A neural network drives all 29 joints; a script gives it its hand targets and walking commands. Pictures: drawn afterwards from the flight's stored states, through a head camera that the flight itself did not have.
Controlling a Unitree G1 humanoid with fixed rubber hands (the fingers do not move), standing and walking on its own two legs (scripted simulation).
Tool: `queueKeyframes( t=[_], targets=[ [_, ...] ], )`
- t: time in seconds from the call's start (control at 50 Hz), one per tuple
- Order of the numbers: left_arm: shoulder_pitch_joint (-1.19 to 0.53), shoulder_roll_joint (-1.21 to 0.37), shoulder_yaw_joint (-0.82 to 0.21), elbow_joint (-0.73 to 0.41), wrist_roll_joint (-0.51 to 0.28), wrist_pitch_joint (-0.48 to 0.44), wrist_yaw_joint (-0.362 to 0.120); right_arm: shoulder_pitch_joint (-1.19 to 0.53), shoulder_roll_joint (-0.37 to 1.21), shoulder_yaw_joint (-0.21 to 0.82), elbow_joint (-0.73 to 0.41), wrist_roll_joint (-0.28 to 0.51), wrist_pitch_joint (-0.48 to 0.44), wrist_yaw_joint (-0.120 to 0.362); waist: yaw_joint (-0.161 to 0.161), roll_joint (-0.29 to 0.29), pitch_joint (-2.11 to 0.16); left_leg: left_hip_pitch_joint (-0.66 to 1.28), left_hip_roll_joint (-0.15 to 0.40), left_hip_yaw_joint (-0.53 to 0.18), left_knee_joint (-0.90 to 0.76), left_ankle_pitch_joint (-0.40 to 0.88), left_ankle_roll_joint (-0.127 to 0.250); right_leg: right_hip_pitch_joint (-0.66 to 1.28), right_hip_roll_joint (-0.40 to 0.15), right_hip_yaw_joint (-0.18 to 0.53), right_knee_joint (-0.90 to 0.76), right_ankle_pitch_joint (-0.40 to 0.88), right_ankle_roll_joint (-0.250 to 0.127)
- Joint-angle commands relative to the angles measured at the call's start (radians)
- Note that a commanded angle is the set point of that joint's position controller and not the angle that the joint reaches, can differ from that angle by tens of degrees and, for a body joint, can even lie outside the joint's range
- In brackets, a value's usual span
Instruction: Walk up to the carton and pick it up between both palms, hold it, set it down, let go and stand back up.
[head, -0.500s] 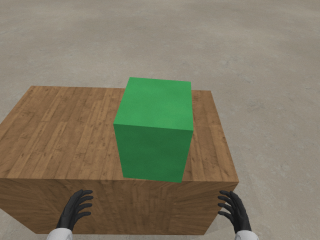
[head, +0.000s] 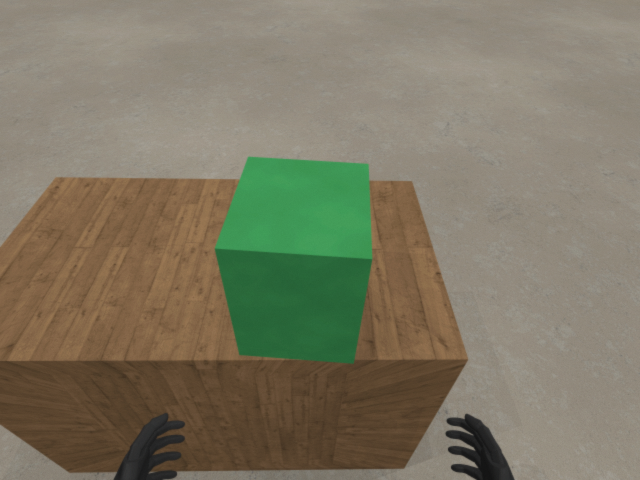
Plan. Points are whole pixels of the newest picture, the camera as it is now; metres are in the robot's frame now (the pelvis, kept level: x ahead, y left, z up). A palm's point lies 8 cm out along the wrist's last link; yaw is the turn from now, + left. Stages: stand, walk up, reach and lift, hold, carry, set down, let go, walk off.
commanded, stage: set down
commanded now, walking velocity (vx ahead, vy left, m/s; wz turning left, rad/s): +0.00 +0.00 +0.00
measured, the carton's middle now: (302, 262) +0.48 +0.04 -0.01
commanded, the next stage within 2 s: let go in 0.06 s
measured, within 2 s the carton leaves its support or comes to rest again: neither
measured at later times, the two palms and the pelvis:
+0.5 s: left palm out of the picture +0.16 +0.23 -0.07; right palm out of the picture +0.14 -0.22 -0.08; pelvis -0.01 +0.01 +0.00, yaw -1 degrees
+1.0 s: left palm out of the picture +0.12 +0.25 -0.10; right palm out of the picture +0.03 -0.24 -0.13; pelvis -0.01 +0.03 -0.01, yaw -7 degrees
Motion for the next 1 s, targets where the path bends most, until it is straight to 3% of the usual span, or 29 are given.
queueKeyframes(
  t=[0.0, 0.56, 0.58, 0.6, 0.64, 0.68, 0.98],
  targets=[
    [-0.077, 0.102, 0.024, -0.118, 0.006, 0.004, 0.012, -0.073, -0.084, -0.030, -0.098, -0.012, -0.008, 0.010, -0.005, 0.027, -0.025, 0.030, -0.031, 0.008, -0.022, 0.232, 0.000, -0.108, -0.045, 0.050, -0.091, 0.124, 0.026],
    [-0.095, 0.075, 0.005, -0.144, 0.003, 0.055, 0.063, -0.052, -0.145, -0.066, -0.122, -0.044, 0.003, 0.073, -0.013, 0.014, -0.044, -0.029, -0.022, 0.007, -0.001, 0.162, 0.005, -0.140, -0.047, 0.055, -0.040, 0.068, 0.026],
    [0.064, 0.114, 0.030, -0.080, 0.070, -0.029, 0.053, 0.011, -0.217, -0.095, -0.047, -0.063, 0.120, 0.053, 0.018, 0.199, -0.033, -0.051, 0.089, -0.040, 0.046, 0.187, 0.016, -0.260, -0.108, 0.130, 0.020, 0.129, 0.054],
    [0.063, 0.130, 0.033, -0.068, 0.069, -0.064, 0.047, 0.054, -0.227, -0.094, -0.063, -0.063, 0.172, 0.048, -0.017, 0.134, -0.049, -0.102, 0.097, -0.041, 0.050, 0.100, 0.026, -0.213, -0.114, 0.136, 0.032, 0.161, 0.051],
    [0.030, 0.102, 0.025, -0.074, 0.058, -0.092, 0.033, 0.041, -0.217, -0.087, -0.068, -0.058, 0.207, 0.050, -0.029, 0.000, -0.072, -0.151, 0.085, -0.029, 0.056, -0.015, 0.024, -0.223, -0.105, 0.140, 0.070, 0.232, 0.046],
    [0.042, 0.078, 0.017, -0.075, 0.055, -0.097, 0.029, 0.025, -0.224, -0.086, -0.057, -0.054, 0.214, 0.054, -0.026, -0.033, -0.088, -0.161, 0.076, -0.020, 0.064, -0.074, 0.026, -0.253, -0.101, 0.159, 0.075, 0.211, 0.036],
    [0.179, 0.086, 0.004, -0.040, 0.046, -0.101, 0.055, 0.096, -0.231, -0.076, 0.019, -0.048, 0.208, 0.046, -0.017, 0.005, -0.073, -0.159, 0.091, -0.009, 0.051, -0.058, 0.069, -0.358, -0.075, 0.208, 0.129, 0.139, 0.018]
  ],
)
